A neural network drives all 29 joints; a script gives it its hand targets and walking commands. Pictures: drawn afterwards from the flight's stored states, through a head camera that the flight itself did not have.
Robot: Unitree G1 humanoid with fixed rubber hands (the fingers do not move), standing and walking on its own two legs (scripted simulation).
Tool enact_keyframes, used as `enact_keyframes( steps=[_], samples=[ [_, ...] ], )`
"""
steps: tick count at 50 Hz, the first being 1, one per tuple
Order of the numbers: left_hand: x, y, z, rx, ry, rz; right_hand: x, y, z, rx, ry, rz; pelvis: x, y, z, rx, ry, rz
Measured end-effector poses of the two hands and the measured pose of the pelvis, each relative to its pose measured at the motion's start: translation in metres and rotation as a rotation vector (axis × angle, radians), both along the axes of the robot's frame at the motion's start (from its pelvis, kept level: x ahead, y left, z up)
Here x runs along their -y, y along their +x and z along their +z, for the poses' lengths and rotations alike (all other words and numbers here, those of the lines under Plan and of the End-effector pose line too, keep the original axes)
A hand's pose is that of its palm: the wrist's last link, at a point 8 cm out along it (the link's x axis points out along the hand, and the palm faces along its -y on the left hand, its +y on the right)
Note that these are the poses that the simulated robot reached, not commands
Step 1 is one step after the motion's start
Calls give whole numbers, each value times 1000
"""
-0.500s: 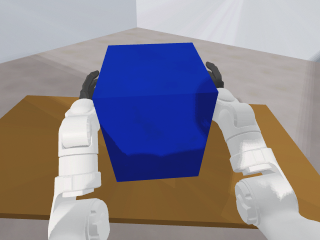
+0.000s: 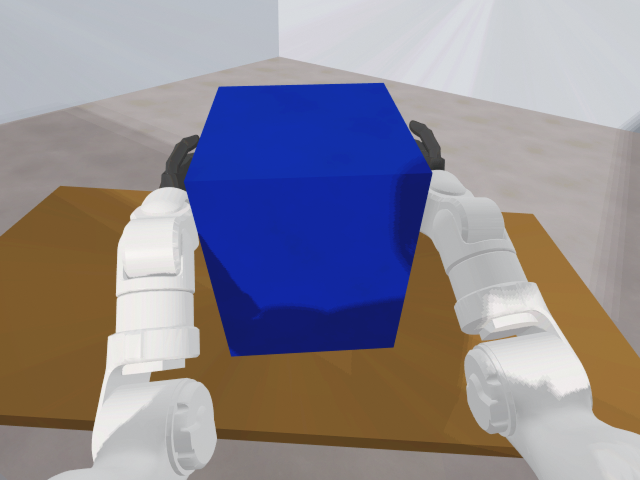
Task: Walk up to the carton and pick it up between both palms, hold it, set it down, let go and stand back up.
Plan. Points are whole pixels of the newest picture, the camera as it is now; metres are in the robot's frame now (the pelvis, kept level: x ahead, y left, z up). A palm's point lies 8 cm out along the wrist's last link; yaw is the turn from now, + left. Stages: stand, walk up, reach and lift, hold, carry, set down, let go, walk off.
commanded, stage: hold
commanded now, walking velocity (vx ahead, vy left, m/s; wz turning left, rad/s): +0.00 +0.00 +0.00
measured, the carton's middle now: (307, 219) +0.37 -0.01 +0.21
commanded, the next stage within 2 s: none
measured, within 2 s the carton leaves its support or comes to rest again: neither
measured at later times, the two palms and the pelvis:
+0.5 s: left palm (181, 206) +0.37 +0.14 +0.23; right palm (424, 187) +0.38 -0.15 +0.25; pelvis +0.01 +0.00 +0.00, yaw +0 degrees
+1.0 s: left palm (183, 198) +0.37 +0.14 +0.24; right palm (431, 182) +0.37 -0.16 +0.26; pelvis +0.00 +0.00 +0.00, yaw +0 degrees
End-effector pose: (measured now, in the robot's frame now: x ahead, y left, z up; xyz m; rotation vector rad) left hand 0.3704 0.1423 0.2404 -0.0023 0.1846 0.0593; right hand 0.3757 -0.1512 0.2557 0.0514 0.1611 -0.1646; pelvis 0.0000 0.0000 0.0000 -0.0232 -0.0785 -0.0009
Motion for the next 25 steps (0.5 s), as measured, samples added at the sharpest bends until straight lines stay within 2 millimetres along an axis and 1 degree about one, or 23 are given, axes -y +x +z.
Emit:
enact_keyframes(
  steps=[5, 8, 13, 19, 25],
  samples=[
    [2, 3, 1, -3, 14, -1, 2, 3, -3, -4, -3, 4, 0, 2, 0, 1, 0, -3],
    [3, 5, -3, -11, 10, -1, 3, 5, -5, -12, -16, 4, 0, 3, 0, -1, 0, -6],
    [4, 4, -5, 3, 30, 1, 3, 5, -6, 0, -9, 6, 2, 7, 0, -7, -4, -1],
    [5, 3, -8, -1, 6, 5, 5, 4, -7, -3, 0, 5, 3, 9, 0, 5, -4, 1],
    [1, 2, -10, -5, 6, 11, 1, 5, -9, -9, -11, 14, 3, 9, 0, 2, -4, 7]
  ],
)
